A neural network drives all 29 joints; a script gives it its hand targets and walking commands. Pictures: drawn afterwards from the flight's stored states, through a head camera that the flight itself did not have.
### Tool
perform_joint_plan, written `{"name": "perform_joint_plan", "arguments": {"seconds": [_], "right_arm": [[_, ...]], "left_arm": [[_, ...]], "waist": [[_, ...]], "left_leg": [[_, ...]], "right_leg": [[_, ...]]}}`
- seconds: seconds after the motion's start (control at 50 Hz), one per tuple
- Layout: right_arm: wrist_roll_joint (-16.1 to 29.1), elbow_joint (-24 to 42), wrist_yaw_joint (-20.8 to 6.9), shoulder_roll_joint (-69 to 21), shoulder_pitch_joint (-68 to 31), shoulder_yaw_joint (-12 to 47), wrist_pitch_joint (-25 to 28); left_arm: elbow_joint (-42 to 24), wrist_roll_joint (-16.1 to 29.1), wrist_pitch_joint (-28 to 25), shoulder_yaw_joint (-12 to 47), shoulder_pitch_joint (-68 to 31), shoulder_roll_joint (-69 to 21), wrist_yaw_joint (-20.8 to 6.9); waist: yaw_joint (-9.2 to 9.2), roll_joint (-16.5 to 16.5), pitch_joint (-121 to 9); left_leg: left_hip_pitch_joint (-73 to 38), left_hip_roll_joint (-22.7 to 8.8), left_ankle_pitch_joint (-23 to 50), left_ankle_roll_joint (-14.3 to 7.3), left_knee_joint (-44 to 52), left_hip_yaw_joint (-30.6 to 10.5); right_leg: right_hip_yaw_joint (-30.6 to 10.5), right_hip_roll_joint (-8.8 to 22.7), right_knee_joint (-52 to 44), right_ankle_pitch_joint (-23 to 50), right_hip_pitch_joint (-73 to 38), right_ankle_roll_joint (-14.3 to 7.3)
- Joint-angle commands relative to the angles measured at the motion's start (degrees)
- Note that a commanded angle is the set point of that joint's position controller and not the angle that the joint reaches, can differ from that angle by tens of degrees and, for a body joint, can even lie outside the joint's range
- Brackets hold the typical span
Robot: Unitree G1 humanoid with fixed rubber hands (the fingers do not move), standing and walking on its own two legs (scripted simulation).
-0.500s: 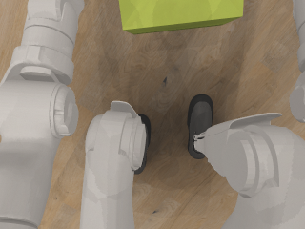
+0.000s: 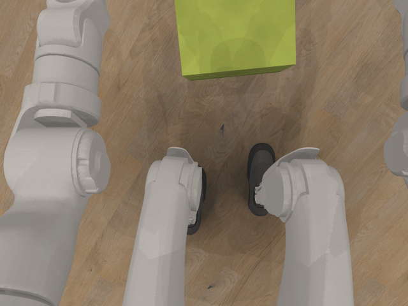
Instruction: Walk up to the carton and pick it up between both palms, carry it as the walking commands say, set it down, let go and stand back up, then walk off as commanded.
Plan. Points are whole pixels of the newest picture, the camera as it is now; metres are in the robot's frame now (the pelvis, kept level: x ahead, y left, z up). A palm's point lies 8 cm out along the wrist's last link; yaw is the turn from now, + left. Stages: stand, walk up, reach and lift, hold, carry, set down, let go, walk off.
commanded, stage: set down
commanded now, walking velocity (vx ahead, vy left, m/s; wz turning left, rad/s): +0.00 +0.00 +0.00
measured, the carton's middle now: (232, 17) +0.58 -0.03 -0.36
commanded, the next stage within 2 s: let go in 0.86 s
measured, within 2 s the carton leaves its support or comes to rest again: neither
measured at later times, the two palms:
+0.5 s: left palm out of the picture +0.57 +0.18 +0.06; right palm out of the picture +0.58 -0.25 +0.05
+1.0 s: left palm out of the picture +0.56 +0.18 +0.14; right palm out of the picture +0.57 -0.24 +0.14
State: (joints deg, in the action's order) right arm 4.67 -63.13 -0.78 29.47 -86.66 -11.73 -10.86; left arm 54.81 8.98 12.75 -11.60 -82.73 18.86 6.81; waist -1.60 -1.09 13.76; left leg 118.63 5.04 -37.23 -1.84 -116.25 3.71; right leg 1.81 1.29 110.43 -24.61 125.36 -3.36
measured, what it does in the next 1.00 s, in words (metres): rises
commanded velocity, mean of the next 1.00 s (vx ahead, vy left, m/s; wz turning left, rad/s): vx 0.00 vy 0.00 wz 0.00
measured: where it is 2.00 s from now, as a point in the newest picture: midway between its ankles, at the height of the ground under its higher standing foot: (224, 201)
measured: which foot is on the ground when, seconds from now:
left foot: down 0.00-1.00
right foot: down 0.00-1.00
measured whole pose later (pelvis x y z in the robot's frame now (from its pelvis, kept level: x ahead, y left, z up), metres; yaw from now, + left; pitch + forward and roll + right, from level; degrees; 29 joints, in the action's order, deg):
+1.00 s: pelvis +0.04 -0.01 +0.24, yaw -2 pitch +42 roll +2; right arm -7.0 -55.9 -3.1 19.9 -70.9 -20.8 -11.1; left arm 48.9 -3.7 11.2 -23.6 -65.5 12.9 -0.1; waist -2.0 0.4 2.9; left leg 79.1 4.1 -19.7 -0.7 -57.3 0.1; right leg 0.1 -1.3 52.9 -10.3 84.1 -2.4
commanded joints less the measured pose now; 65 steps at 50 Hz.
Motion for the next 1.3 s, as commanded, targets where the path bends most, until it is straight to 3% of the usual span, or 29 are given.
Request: {"name": "perform_joint_plan", "arguments": {"seconds": [0.0,0.16,0.32,0.5,0.68,0.88,0.96,1.04,1.08,1.18,1.28], "right_arm": [[-0.9,8.3,-0.3,8.8,-15.2,-1.8,0.1],[-0.9,12.8,-1.1,8.4,-12.8,-2.1,-1.7],[-1.5,12.9,-2.1,6.7,-10.0,-2.4,-2.0],[-4.2,11.9,-2.4,4.1,-7.2,-4.5,-1.9],[-6.4,14.1,-2.3,2.5,-3.8,-6.8,-1.4],[-10.8,10.6,-2.9,-2.2,0.9,-8.9,0.3],[-12.3,13.0,-2.0,-2.7,5.5,-10.0,0.8],[-13.1,20.5,0.4,-5.1,15.5,-9.0,1.5],[-12.5,24.4,1.1,-5.8,19.6,-7.4,1.7],[-9.7,31.6,1.0,-8.1,32.7,-2.7,2.1],[-7.5,31.7,0.4,-9.9,46.6,-0.3,4.5]], "left_arm": [[-8.5,-0.7,-0.2,-1.6,-14.8,7.6,-0.2],[-12.7,-1.2,1.5,-3.6,-10.4,8.1,-1.1],[-13.7,-2.1,1.8,-5.4,-6.1,7.7,-2.9],[-13.3,-4.3,1.5,-7.8,-2.6,7.1,-4.9],[-15.6,-6.3,0.9,-9.5,0.4,5.4,-6.0],[-9.6,-11.9,-2.0,-12.5,4.4,1.3,-6.9],[-11.9,-13.5,-2.8,-12.9,8.4,1.4,-6.8],[-18.4,-13.9,-3.8,-10.1,17.6,2.4,-7.6],[-20.8,-13.6,-3.9,-8.6,21.6,2.9,-8.1],[-24.3,-10.9,-4.9,-4.7,34.5,3.1,-9.6],[-23.3,-9.3,-7.1,-0.7,47.2,0.6,-11.1]], "waist": [[0.48,3.7,-71.4],[-0.25,5.8,-77.1],[-0.91,6.9,-75.4],[-1.48,6.6,-71.5],[-1.51,5.6,-72.4],[-1.64,5.2,-63.6],[-1.05,4.7,-69.2],[-0.67,4.4,-78.8],[-0.95,4.1,-78.4],[-1.43,4.4,-75.3],[-0.70,2.2,-63.0]], "left_leg": [[-18.3,-1.4,16.3,3.4,17.5,-3.1],[-20.4,-1.0,17.4,3.4,25.9,-2.0],[-21.9,-1.0,18.6,3.4,35.1,-1.7],[-25.9,-1.4,19.2,3.4,45.9,-1.5],[-35.1,-1.7,23.8,3.6,57.2,-1.7],[-38.8,-2.7,26.4,4.7,65.3,-3.0],[-44.3,-2.2,30.1,4.7,66.9,-3.1],[-49.5,-1.8,36.7,4.8,67.8,-3.1],[-51.5,-1.8,38.1,4.8,68.8,-3.6],[-57.5,-2.2,39.8,4.0,71.6,-5.1],[-68.8,-3.5,41.3,3.9,74.6,-7.1]], "right_leg": [[-4.4,-2.1,-5.8,17.0,-53.9,0.5],[-4.7,-2.6,-13.9,21.5,-65.9,1.0],[-5.4,-2.7,-23.2,24.6,-75.2,1.5],[-6.6,-2.4,-34.3,25.7,-85.2,1.9],[-7.6,-1.8,-45.2,31.6,-96.7,2.2],[-6.8,-1.2,-53.2,31.0,-95.0,2.3],[-7.2,-1.3,-54.6,36.0,-101.1,2.5],[-8.1,-1.6,-54.8,47.3,-111.6,2.9],[-8.4,-1.6,-55.9,48.9,-113.0,3.0],[-9.0,-1.8,-59.2,49.2,-114.3,2.7],[-7.4,-2.4,-64.6,39.0,-105.8,2.9]]}}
